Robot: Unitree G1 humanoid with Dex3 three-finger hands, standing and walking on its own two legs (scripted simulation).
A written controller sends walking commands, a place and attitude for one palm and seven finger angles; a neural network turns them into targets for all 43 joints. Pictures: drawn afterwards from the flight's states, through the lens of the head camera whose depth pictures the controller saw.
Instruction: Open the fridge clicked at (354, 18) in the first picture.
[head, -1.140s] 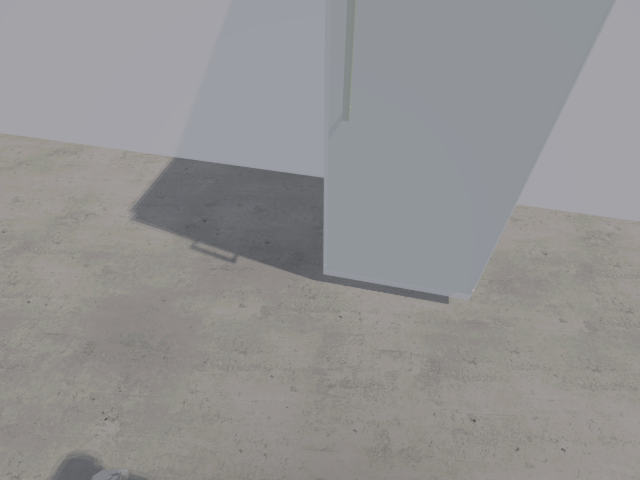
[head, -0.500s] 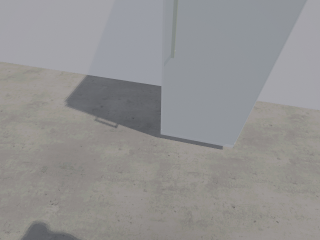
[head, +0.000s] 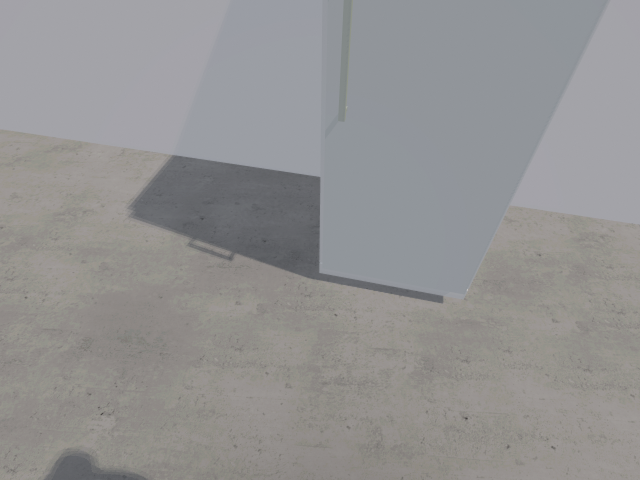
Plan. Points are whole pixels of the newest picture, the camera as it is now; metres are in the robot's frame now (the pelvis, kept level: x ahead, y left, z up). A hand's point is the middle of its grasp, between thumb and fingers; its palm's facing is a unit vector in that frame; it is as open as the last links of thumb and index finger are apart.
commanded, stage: look at it before walking up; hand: left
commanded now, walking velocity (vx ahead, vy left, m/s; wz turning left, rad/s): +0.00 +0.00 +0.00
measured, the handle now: (347, 43) +0.94 +0.00 +0.15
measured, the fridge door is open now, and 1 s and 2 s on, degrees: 0 0 0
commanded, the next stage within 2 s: turn to face it in 0.30 s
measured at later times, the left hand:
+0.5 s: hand out of the picture +0.07 +0.25 -0.15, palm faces -0.03 -0.94 -0.34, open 7.4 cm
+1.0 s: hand out of the picture +0.06 +0.19 -0.18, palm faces -0.11 -0.98 -0.19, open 7.4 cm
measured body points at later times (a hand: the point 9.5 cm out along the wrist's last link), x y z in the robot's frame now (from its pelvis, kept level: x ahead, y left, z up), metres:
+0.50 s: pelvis +0.00 +0.00 +0.00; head +0.01 +0.00 +0.45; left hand +0.07 +0.30 -0.13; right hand +0.08 -0.30 -0.13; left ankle +0.01 +0.13 -0.75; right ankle +0.01 -0.11 -0.75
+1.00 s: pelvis +0.01 +0.01 -0.01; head +0.02 +0.01 +0.44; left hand +0.07 +0.24 -0.16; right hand -0.01 -0.24 -0.17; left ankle +0.01 +0.13 -0.74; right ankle +0.01 -0.11 -0.74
